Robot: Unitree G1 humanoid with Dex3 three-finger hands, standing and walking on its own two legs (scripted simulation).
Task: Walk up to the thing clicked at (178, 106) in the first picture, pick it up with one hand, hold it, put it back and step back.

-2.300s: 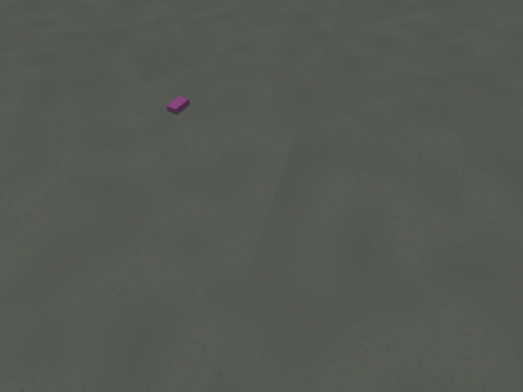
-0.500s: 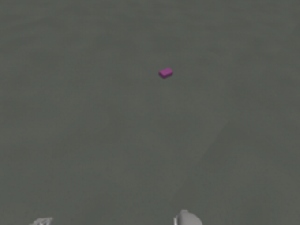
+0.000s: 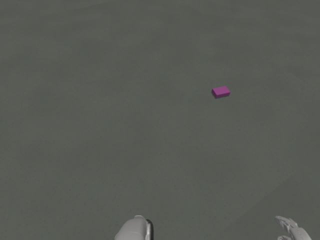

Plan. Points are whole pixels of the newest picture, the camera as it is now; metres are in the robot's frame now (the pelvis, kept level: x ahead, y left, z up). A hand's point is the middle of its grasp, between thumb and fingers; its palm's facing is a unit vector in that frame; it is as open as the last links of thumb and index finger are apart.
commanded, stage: walk up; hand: left
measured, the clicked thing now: (220, 91) +1.38 -0.42 -0.74
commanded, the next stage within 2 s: none
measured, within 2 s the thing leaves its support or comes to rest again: neither
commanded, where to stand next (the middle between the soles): +1.08 -0.77 m, yaw +18 degrees
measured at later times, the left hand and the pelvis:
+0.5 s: hand (137, 158) +0.37 +0.13 -0.13, palm faces +0.01 -0.93 -0.36, open 7.4 cm; pelvis +0.25 -0.17 -0.01, yaw +4 degrees
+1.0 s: hand (184, 153) +0.43 -0.04 -0.17, palm faces +0.17 -0.94 -0.29, open 7.4 cm; pelvis +0.46 -0.29 -0.01, yaw +10 degrees
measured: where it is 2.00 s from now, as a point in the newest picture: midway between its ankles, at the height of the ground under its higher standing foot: (252, 152)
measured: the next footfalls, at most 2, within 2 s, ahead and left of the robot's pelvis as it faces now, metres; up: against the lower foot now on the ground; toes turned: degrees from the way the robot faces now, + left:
left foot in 0.04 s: +0.20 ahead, +0.07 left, +0.00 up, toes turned +6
right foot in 0.48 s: +0.40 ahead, -0.32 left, +0.00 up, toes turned -1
